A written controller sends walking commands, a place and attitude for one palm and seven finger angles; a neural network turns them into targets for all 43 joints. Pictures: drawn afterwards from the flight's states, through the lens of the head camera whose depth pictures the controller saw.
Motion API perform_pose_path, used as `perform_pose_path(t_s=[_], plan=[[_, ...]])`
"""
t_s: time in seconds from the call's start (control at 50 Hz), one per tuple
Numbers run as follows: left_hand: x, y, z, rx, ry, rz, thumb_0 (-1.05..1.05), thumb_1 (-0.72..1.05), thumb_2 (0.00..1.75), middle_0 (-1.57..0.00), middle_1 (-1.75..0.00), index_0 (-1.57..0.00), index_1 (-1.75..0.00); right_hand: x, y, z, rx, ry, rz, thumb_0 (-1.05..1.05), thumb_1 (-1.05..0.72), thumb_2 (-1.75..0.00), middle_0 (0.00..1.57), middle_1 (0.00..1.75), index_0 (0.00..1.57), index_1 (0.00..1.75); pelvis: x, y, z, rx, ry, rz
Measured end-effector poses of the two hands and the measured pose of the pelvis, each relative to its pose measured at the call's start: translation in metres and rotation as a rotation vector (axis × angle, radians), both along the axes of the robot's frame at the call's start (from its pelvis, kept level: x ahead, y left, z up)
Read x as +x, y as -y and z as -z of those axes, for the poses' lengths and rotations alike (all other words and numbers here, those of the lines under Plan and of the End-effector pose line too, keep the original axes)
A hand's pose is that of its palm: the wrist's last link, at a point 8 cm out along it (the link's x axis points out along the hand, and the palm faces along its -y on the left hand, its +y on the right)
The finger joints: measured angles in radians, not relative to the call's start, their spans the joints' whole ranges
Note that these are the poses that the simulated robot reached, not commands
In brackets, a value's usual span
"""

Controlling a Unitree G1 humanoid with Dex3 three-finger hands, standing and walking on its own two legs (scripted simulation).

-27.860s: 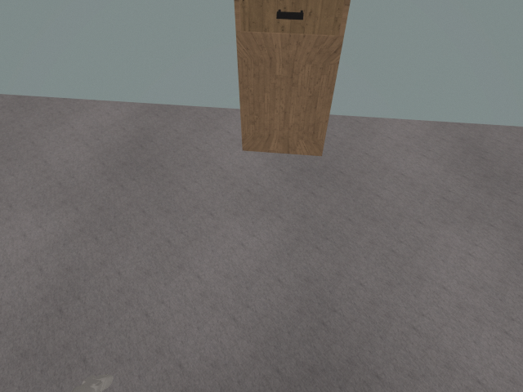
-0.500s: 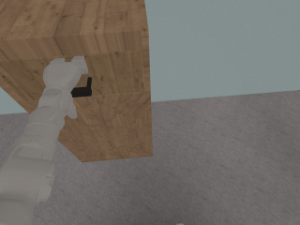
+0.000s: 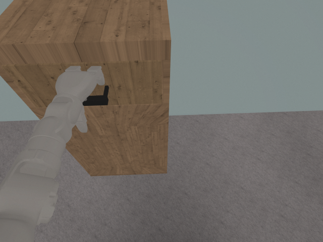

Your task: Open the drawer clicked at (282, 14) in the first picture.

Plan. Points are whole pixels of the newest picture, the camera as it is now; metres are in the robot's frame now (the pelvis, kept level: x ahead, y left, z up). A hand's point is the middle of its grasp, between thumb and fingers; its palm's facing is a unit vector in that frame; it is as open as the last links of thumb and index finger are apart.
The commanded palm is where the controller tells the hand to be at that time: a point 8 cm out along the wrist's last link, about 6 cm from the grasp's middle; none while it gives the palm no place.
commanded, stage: re-aim the fingers above the handle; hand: left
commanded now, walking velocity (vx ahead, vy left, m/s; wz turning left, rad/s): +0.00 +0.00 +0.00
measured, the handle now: (89, 95) +0.52 +0.22 +0.03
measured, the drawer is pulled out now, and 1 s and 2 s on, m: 0.00 0.00 0.00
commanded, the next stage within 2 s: lower the fingers behind the handle in 0.70 s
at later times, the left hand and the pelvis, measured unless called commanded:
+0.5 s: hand (74, 100) +0.46 +0.23 +0.08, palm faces -0.08 +0.01 -1.00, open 13.7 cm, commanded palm +0.44 +0.23 +0.14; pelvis +0.00 +0.00 +0.00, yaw -1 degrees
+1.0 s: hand (78, 101) +0.46 +0.22 +0.07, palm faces -0.12 -0.01 -0.99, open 13.7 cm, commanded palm +0.45 +0.23 +0.13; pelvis +0.00 +0.00 +0.00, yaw -1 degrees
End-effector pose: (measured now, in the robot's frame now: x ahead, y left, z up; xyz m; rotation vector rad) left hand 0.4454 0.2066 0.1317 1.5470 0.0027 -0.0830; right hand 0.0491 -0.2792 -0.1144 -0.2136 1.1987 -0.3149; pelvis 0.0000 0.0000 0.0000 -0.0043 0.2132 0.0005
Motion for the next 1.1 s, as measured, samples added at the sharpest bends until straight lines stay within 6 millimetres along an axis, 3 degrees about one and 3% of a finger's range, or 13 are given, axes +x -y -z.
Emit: perform_pose_path(t_s=[0.12, 0.32, 0.48, 0.58, 0.84, 0.98, 1.1], plan=[[0.012, -0.005, -0.011, 0.013, 0.098, -0.035, 0.00, -0.49, 0.30, -0.35, -1.22, -0.33, -1.20, 0.005, -0.008, 0.006, 0.024, 0.003, -0.005, 0.00, -0.90, -0.90, 0.20, 0.30, 0.20, 0.30, 0.000, -0.003, 0.002, 0.000, -0.024, 0.004], [0.013, -0.003, -0.018, 0.025, 0.036, -0.118, 0.00, -0.49, 0.30, -0.35, -1.22, -0.37, -1.24, 0.003, -0.026, 0.012, 0.093, 0.009, 0.021, 0.01, -0.90, -0.90, 0.20, 0.30, 0.20, 0.30, 0.004, -0.003, -0.001, 0.005, -0.006, 0.024], [-0.004, -0.020, -0.007, 0.034, -0.023, -0.105, 0.00, -0.49, 0.30, -0.32, -1.21, -0.34, -1.21, 0.002, -0.017, 0.006, 0.061, 0.008, 0.011, 0.01, -0.90, -0.90, 0.20, 0.30, 0.20, 0.30, 0.003, -0.001, -0.002, 0.004, 0.012, 0.015], [-0.011, -0.018, -0.004, 0.027, 0.007, -0.045, 0.00, -0.49, 0.30, -0.32, -1.20, -0.33, -1.20, 0.005, -0.008, 0.003, 0.025, -0.003, -0.013, 0.01, -0.90, -0.90, 0.20, 0.30, 0.20, 0.30, 0.000, -0.001, -0.001, 0.000, 0.012, -0.004], [0.013, -0.012, -0.021, 0.021, 0.065, -0.110, 0.00, -0.49, 0.30, -0.34, -1.21, -0.35, -1.24, 0.004, -0.014, 0.007, 0.048, 0.005, -0.002, 0.00, -0.90, -0.90, 0.20, 0.30, 0.20, 0.30, 0.001, -0.005, 0.000, 0.000, -0.012, 0.010], [0.005, -0.016, 0.003, 0.022, -0.058, -0.116, 0.00, -0.49, 0.30, -0.33, -1.21, -0.34, -1.22, -0.003, -0.022, 0.008, 0.068, -0.004, 0.016, 0.01, -0.90, -0.90, 0.20, 0.30, 0.20, 0.30, 0.002, -0.005, -0.001, 0.002, -0.002, 0.018], [-0.003, -0.018, 0.018, 0.007, -0.030, -0.030, 0.00, -0.49, 0.30, -0.32, -1.20, -0.33, -1.21, -0.009, -0.018, 0.008, 0.036, -0.031, 0.008, 0.01, -0.90, -0.90, 0.20, 0.30, 0.20, 0.30, 0.000, -0.005, 0.003, -0.002, -0.019, 0.009]])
